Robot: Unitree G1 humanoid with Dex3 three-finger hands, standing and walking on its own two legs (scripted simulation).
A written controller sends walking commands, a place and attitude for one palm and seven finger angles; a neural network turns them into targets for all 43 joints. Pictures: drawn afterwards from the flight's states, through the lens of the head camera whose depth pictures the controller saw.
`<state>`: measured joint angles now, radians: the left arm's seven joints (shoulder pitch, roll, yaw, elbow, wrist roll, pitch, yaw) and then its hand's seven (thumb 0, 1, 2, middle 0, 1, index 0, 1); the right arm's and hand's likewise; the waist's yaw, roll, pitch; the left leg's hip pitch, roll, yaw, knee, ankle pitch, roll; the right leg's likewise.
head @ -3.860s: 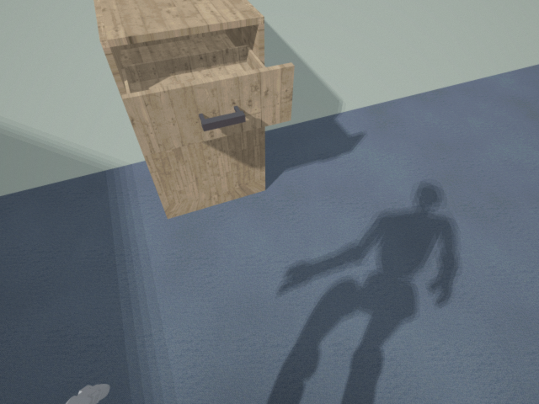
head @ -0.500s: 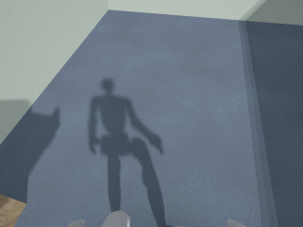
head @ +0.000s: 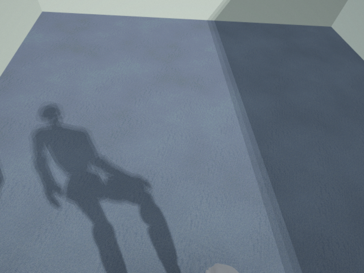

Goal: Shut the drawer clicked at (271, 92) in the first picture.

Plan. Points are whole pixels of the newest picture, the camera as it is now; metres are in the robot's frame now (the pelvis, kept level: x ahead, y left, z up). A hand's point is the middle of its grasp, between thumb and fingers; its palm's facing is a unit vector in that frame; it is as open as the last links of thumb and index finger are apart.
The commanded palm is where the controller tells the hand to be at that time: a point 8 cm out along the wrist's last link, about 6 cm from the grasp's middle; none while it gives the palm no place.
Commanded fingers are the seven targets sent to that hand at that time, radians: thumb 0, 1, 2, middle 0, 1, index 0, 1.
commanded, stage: walk to a spot facing it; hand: left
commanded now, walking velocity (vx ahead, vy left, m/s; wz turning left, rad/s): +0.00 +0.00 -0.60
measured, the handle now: out of the picture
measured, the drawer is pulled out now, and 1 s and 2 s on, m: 0.29 0.29 0.29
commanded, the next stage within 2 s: turn to face it in 0.52 s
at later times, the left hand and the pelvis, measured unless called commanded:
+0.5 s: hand (132, 266) +0.15 +0.12 -0.15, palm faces -0.23 -0.94 -0.24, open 7.4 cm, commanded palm none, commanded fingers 0.00 0.90 0.90 -0.20 -0.30 -0.20 -0.30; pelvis +0.03 -0.05 +0.00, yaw -17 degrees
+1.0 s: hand (142, 215) +0.28 +0.12 -0.17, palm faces -0.28 -0.94 -0.19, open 7.4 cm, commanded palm none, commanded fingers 0.00 0.90 0.90 -0.20 -0.30 -0.20 -0.30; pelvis +0.14 -0.02 +0.00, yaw -17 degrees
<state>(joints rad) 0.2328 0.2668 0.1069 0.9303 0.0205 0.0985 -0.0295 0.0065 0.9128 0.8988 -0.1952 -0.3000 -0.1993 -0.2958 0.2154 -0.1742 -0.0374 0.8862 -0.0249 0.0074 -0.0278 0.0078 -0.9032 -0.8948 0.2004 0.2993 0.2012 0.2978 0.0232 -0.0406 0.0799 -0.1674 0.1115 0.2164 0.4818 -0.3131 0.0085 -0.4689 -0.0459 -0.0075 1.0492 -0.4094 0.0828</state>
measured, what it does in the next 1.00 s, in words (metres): walks ahead, turning right: right foot, then left foot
